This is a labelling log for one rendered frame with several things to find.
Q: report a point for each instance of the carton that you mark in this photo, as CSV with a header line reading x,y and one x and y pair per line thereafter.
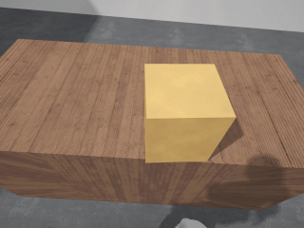
x,y
186,112

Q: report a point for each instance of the pedestal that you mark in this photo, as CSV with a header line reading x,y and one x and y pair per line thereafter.
x,y
72,127

